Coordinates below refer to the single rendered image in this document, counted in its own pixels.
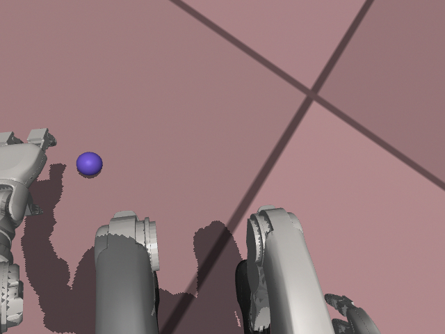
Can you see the left robot hand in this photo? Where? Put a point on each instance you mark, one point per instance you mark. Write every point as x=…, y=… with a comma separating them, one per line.
x=23, y=162

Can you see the right robot foot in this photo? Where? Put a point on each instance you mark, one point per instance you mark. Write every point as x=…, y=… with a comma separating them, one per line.
x=243, y=293

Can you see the left robot arm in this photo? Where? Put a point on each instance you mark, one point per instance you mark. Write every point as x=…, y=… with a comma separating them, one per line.
x=14, y=197

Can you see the ball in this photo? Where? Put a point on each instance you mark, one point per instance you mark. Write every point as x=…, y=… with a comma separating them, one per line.
x=89, y=163

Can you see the right robot hand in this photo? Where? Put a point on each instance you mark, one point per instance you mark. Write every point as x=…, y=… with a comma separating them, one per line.
x=358, y=320

